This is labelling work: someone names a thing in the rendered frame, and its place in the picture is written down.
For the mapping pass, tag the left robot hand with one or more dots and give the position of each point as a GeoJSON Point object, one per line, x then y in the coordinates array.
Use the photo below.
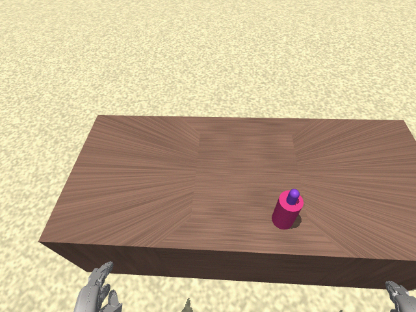
{"type": "Point", "coordinates": [92, 295]}

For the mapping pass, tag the bottle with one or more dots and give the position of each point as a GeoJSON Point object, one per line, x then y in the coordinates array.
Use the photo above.
{"type": "Point", "coordinates": [287, 209]}

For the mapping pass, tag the right robot hand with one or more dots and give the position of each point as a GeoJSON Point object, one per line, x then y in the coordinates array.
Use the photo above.
{"type": "Point", "coordinates": [400, 297]}

